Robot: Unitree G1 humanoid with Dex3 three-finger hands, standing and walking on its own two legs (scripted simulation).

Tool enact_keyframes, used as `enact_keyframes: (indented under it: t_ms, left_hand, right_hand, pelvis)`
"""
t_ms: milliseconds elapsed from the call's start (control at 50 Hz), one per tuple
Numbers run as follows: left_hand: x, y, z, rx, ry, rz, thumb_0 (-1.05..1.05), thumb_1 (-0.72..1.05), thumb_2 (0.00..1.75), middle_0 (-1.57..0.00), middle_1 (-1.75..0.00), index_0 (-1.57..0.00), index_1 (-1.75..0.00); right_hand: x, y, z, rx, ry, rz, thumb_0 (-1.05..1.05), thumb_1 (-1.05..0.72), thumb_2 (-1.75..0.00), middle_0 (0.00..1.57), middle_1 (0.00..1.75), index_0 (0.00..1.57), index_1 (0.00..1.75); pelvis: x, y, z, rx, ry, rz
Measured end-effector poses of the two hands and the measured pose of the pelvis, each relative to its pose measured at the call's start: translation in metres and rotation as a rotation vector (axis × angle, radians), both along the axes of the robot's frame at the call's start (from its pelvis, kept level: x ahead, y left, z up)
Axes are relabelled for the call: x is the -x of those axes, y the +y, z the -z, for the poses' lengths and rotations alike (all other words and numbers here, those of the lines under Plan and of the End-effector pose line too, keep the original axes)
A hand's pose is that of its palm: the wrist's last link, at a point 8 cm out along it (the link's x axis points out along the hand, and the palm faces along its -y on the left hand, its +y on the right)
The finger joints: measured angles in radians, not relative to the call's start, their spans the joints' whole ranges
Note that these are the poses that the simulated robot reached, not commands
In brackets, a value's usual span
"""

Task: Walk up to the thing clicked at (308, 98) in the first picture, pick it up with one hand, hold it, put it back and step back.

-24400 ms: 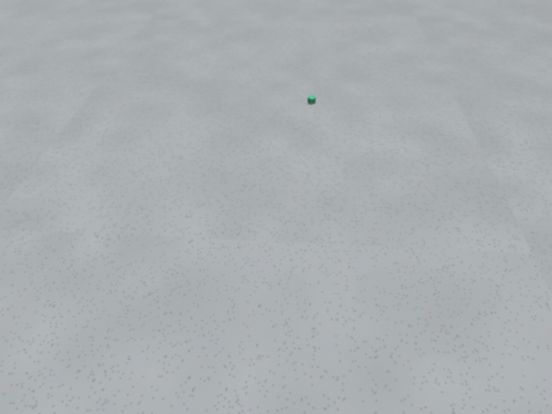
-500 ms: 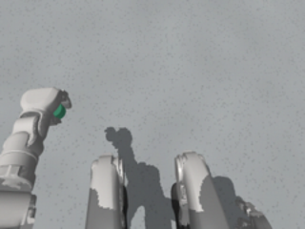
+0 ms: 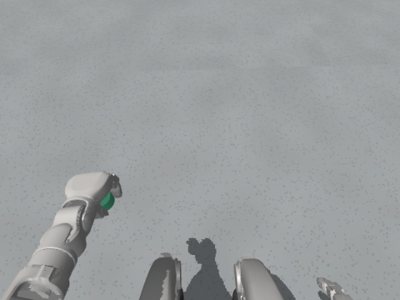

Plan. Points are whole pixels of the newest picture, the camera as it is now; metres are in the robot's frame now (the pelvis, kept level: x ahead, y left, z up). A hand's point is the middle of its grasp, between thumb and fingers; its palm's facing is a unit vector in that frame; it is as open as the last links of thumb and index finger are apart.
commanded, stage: lift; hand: left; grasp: from above
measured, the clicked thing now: (101, 199) +0.37 +0.25 -0.11
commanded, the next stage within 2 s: hold in 0.50 s
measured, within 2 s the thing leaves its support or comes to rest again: neither
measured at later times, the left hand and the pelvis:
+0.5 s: hand (95, 176) +0.37 +0.22 +0.02, palm faces -0.44 -0.08 -0.90, open 6.5 cm; pelvis +0.04 +0.00 +0.09, yaw +0 degrees
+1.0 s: hand (88, 159) +0.38 +0.22 +0.07, palm faces -0.44 -0.05 -0.90, open 6.5 cm; pelvis +0.07 +0.00 +0.12, yaw +0 degrees
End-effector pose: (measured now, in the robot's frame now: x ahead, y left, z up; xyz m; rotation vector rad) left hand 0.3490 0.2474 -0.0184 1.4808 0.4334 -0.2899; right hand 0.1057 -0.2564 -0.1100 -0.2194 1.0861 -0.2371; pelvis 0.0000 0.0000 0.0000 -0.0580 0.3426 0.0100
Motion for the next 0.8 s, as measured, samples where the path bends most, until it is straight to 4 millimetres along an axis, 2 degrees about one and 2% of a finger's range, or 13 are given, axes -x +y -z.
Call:
enact_keyframes:
  t_ms: [180,360,540,800]
  left_hand:
    - [-0.004,-0.013,-0.041,-0.011,-0.001,-0.001,-0.01,0.43,0.29,-0.72,-0.54,-0.93,-0.52]
    - [-0.017,-0.021,-0.073,-0.009,-0.008,-0.014,-0.01,0.42,0.29,-0.74,-0.52,-0.95,-0.50]
    - [-0.025,-0.022,-0.098,-0.008,-0.006,-0.022,-0.01,0.41,0.30,-0.74,-0.52,-0.95,-0.50]
    - [-0.033,-0.024,-0.126,-0.017,-0.006,0.006,-0.01,0.41,0.30,-0.74,-0.52,-0.95,-0.50]
  right_hand:
    - [-0.005,-0.004,-0.044,-0.001,-0.017,0.016,0.01,-0.91,-0.90,0.20,0.30,0.20,0.30]
    - [-0.009,-0.007,-0.072,-0.013,0.000,0.040,0.01,-0.91,-0.90,0.20,0.30,0.20,0.30]
    - [-0.018,-0.007,-0.091,-0.026,0.006,0.051,0.01,-0.91,-0.90,0.20,0.30,0.20,0.30]
    - [-0.045,-0.006,-0.109,-0.039,-0.038,0.044,0.01,-0.91,-0.90,0.20,0.30,0.20,0.30]
  pelvis:
    - [-0.017,-0.002,-0.045,-0.017,-0.067,0.001]
    - [-0.033,-0.002,-0.076,-0.030,-0.114,0.009]
    - [-0.047,-0.002,-0.097,-0.038,-0.155,0.011]
    - [-0.062,-0.001,-0.114,-0.047,-0.201,0.015]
